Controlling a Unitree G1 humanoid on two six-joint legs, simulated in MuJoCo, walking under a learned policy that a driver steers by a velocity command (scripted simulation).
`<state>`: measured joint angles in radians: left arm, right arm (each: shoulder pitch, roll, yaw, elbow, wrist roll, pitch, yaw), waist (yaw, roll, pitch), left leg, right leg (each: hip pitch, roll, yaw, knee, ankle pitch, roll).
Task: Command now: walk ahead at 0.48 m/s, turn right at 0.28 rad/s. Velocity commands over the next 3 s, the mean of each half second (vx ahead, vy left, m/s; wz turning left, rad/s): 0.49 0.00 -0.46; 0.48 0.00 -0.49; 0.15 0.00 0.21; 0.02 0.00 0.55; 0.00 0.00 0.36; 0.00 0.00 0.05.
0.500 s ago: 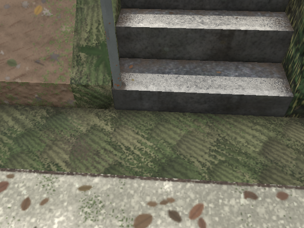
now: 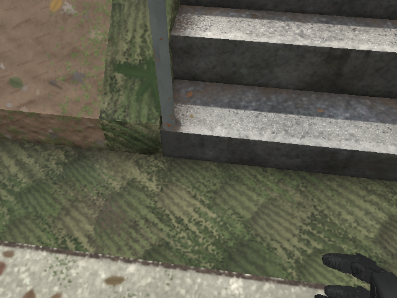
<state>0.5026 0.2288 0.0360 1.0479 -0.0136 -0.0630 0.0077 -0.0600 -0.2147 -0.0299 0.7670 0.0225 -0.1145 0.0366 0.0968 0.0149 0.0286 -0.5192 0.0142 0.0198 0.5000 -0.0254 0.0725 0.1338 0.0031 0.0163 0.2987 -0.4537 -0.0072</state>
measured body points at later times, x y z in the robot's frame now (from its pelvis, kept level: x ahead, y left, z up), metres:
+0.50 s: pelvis +0.26 -0.01 +0.01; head +0.28 -0.04 +0.46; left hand +0.50 +0.16 -0.09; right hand +0.20 -0.29 -0.13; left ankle +0.15 +0.12 -0.72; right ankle +0.39 -0.18 -0.69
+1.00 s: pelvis +0.53 -0.14 +0.02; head +0.55 -0.17 +0.47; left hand +0.72 +0.09 -0.08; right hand +0.62 -0.45 -0.07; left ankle +0.76 -0.10 -0.69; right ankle +0.40 -0.17 -0.72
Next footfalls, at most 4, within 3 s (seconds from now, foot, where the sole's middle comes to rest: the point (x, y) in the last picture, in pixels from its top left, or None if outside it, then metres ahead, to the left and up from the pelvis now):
0.58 right None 0.43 -0.18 -0.76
1.06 left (269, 211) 0.78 -0.15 -0.76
1.52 right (325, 243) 0.67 -0.34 -0.76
1.96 left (246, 227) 0.71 -0.06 -0.76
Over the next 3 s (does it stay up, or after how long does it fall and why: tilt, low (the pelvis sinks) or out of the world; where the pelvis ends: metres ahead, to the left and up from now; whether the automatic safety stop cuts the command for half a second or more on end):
stays up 0.68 -0.19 0.01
